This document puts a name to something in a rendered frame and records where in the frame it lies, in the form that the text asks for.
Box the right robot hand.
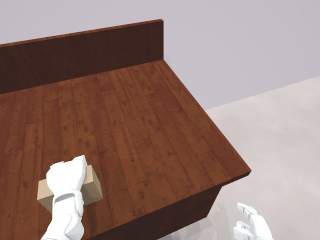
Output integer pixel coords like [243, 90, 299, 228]
[233, 203, 272, 240]

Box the table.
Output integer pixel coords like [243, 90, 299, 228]
[0, 19, 252, 240]

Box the left robot forearm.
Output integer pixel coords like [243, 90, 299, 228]
[41, 189, 84, 240]

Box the left robot hand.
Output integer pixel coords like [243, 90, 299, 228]
[46, 155, 88, 205]

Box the sponge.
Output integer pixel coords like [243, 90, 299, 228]
[37, 165, 103, 214]

